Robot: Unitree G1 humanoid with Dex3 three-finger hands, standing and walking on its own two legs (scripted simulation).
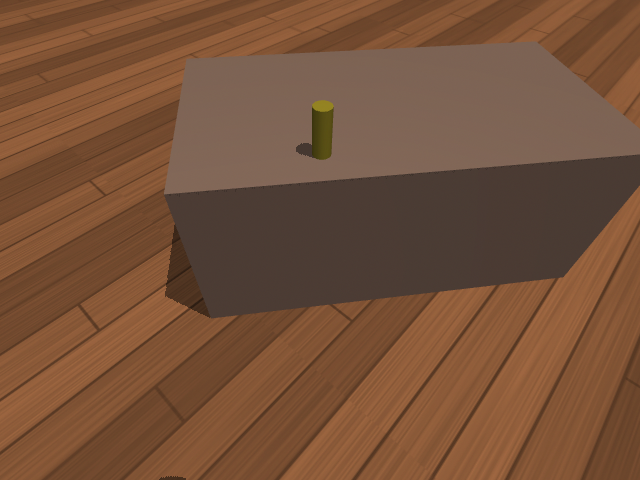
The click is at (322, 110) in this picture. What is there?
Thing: slim round
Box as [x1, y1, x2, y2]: [312, 100, 333, 159]
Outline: 320,100 312,104 312,155 316,158 324,159 330,155 333,105 328,101
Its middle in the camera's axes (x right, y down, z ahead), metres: +0.01 -0.27 +1.01
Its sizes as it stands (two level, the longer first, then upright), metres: 0.053 0.053 0.144
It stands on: a support 0.60 m high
